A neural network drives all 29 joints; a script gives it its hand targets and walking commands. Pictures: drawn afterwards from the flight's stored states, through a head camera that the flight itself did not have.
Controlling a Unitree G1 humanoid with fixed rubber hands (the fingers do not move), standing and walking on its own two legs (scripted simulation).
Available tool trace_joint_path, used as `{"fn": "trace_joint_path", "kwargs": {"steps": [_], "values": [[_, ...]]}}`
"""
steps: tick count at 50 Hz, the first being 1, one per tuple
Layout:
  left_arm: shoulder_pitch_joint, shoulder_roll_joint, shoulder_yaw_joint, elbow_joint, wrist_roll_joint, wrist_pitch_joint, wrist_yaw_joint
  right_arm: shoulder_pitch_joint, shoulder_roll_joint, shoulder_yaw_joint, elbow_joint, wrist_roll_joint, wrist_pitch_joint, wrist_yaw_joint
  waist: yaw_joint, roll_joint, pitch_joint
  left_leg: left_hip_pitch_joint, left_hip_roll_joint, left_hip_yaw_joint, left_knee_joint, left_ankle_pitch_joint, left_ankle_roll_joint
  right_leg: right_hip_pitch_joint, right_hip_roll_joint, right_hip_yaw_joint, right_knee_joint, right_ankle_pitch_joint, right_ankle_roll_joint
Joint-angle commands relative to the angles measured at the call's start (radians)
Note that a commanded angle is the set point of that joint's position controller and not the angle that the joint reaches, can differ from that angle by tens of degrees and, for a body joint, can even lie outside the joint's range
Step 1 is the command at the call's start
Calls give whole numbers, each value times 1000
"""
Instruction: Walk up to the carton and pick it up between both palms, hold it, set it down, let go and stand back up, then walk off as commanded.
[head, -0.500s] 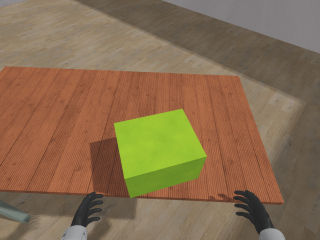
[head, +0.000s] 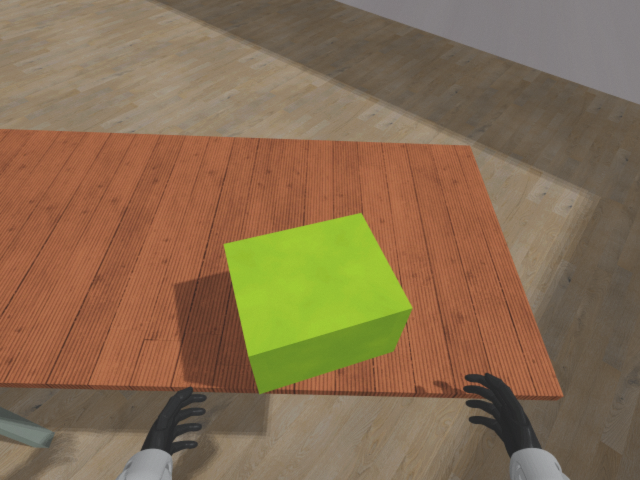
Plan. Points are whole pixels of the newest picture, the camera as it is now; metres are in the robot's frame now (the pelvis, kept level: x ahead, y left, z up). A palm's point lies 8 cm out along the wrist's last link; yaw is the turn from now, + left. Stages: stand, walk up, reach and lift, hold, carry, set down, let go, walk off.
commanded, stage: let go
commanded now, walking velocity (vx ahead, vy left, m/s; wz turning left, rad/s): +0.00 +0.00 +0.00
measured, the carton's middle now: (312, 300) +0.37 +0.04 -0.05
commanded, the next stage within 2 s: stand in 0.34 s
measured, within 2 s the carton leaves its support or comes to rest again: neither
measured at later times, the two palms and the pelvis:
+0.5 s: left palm (119, 467) +0.14 +0.28 -0.09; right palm (518, 435) +0.18 -0.23 -0.05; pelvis +0.00 +0.00 -0.01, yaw +0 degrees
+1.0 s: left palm out of the picture +0.05 +0.34 -0.12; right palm (515, 435) +0.18 -0.22 -0.05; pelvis -0.01 +0.03 -0.01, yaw -1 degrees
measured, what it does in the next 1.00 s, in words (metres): stands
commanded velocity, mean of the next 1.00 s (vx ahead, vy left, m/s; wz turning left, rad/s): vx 0.00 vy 0.00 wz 0.00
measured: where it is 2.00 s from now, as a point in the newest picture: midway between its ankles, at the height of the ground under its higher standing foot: outside the picture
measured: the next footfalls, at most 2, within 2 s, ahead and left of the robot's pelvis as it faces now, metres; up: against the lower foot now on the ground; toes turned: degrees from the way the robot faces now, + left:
none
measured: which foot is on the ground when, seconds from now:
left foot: down 0.00-1.00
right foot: down 0.00-1.00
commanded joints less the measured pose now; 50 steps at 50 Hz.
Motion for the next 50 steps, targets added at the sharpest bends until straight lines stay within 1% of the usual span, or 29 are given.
{"fn": "trace_joint_path", "kwargs": {"steps": [1, 3, 5, 7, 11, 12, 13, 17, 18, 19, 20, 21, 22, 23, 24, 25, 30, 32, 34, 35, 36, 37, 39, 42, 44, 45, 47, 49, 50], "values": [[-62, 77, 25, -108, 8, -22, 3, -47, -66, -4, 8, -20, 37, -5, 17, 122, -49, 254, -57, -28, 10, 124, -6, -284, 25, -23, -100, 40, -35], [-67, 74, 21, -100, 9, -18, 0, -46, -65, -9, 13, -28, 40, -8, 10, 119, -42, 251, -56, -29, 6, 108, -7, -283, 26, -25, -100, 27, -36], [-68, 75, 22, -119, 12, -17, 4, -44, -66, -12, 8, -29, 40, -8, 16, 128, -47, 255, -55, -30, 5, 117, -10, -278, 27, -29, -98, 29, -36], [-67, 72, 19, -111, 15, -14, 3, -39, -65, -18, 17, -34, 43, -10, 9, 131, -39, 257, -55, -31, 5, 114, -12, -281, 29, -29, -99, 23, -36], [-66, 72, 20, -104, 21, -9, 2, -33, -63, -19, 22, -43, 46, -13, 7, 133, -31, 260, -57, -27, 6, 111, -12, -280, 29, -30, -100, 19, -36], [-71, 72, 19, -103, 19, -9, 2, -36, -63, -24, 25, -46, 47, -14, 1, 131, -30, 258, -57, -28, 6, 104, -13, -279, 29, -31, -99, 13, -36], [-69, 72, 21, -101, 22, -9, 2, -32, -64, -24, 29, -48, 48, -14, 5, 134, -26, 258, -57, -27, 4, 105, -14, -278, 29, -31, -100, 12, -36], [-73, 70, 20, -102, 22, -7, 2, -31, -66, -30, 31, -52, 50, -16, 0, 134, -24, 260, -57, -25, 7, 105, -15, -278, 29, -32, -100, 12, -35], [-11, 280, 86, 5, -26, -68, 12, 56, -315, -102, -16, -102, 105, -40, 3, 62, -169, 64, 86, -71, 92, 233, 43, -161, -69, 19, 15, 105, -22], [-9, 285, 74, 21, -39, -95, 12, 35, -321, -106, -33, -95, 129, -45, 10, 68, -222, 46, 91, -63, 115, 215, 52, -123, -80, 33, 40, 161, -23], [-33, 271, 60, 42, -40, -110, 8, 29, -300, -92, -56, -91, 141, -42, 7, 104, -205, -3, 85, -57, 126, 189, 57, -134, -90, 46, 45, 171, -25], [-36, 264, 52, 70, -40, -121, 8, 33, -281, -83, -65, -90, 149, -40, 3, 121, -180, -28, 76, -50, 126, 143, 60, -155, -91, 52, 45, 166, -25], [-39, 262, 46, 101, -37, -127, 7, 44, -271, -74, -68, -89, 153, -42, -3, 120, -150, -53, 70, -53, 123, 94, 62, -176, -91, 60, 40, 136, -29], [-50, 272, 43, 126, -31, -133, 1, 53, -284, -70, -65, -87, 153, -40, -2, 115, -120, -67, 69, -59, 115, 52, 64, -205, -89, 63, 35, 101, -27], [-52, 278, 41, 149, -28, -137, -4, 55, -294, -68, -67, -89, 153, -37, -2, 115, -100, -76, 72, -66, 113, 27, 70, -229, -87, 65, 32, 79, -27], [-53, 287, 41, 170, -29, -142, -9, 57, -302, -66, -70, -89, 155, -36, 2, 103, -91, -80, 74, -71, 113, 18, 73, -246, -83, 60, 35, 57, -26], [-66, 314, 34, 255, -33, -156, -25, 66, -333, -64, -76, -90, 157, -32, 0, 99, -88, -98, 83, -89, 99, -63, 87, -271, -73, 63, 41, 16, -28], [-68, 327, 32, 286, -33, -159, -29, 60, -338, -62, -76, -89, 158, -32, 0, 95, -87, -98, 85, -97, 86, -87, 90, -277, -70, 60, 46, 15, -28], [-62, 340, 31, 311, -32, -162, -29, 57, -345, -62, -71, -87, 160, -30, 1, 104, -93, -105, 90, -109, 66, -118, 90, -266, -68, 56, 53, 20, -25], [-59, 339, 28, 324, -33, -163, -29, 53, -347, -63, -66, -86, 160, -29, 2, 116, -99, -105, 91, -112, 61, -126, 89, -262, -68, 59, 55, 22, -26], [-52, 345, 26, 336, -33, -163, -30, 54, -350, -63, -62, -86, 161, -29, 1, 119, -95, -104, 90, -113, 54, -139, 89, -264, -67, 57, 56, 24, -24], [-48, 352, 25, 349, -32, -164, -29, 54, -348, -62, -58, -84, 162, -29, 0, 111, -93, -99, 93, -119, 49, -142, 90, -269, -65, 54, 59, 24, -24], [-42, 359, 22, 369, -33, -166, -29, 49, -354, -63, -48, -84, 163, -28, 0, 124, -97, -97, 96, -123, 39, -153, 91, -265, -66, 56, 60, 26, -23], [-29, 365, 17, 398, -31, -167, -28, 37, -353, -62, -36, -80, 165, -28, 2, 133, -105, -82, 99, -126, 35, -131, 90, -259, -66, 53, 57, 38, -20], [-22, 369, 15, 414, -31, -168, -27, 38, -358, -63, -24, -81, 165, -29, 2, 147, -99, -85, 100, -128, 24, -143, 89, -255, -67, 55, 56, 41, -19], [-15, 367, 13, 423, -32, -169, -27, 28, -358, -62, -19, -80, 166, -29, 6, 143, -109, -76, 100, -129, 26, -136, 89, -252, -66, 52, 56, 44, -18], [-15, 369, 10, 435, -31, -169, -26, 23, -353, -60, -11, -78, 167, -30, 5, 149, -101, -69, 98, -125, 26, -120, 87, -258, -71, 55, 49, 49, -19], [-13, 372, 9, 447, -29, -168, -25, 24, -354, -61, -2, -76, 168, -31, 2, 142, -102, -62, 100, -126, 25, -120, 85, -255, -70, 53, 43, 50, -18], [-11, 369, 7, 451, -30, -168, -26, 22, -360, -61, 3, -77, 169, -32, 3, 162, -97, -67, 100, -125, 19, -124, 84, -251, -71, 53, 42, 52, -17]]}}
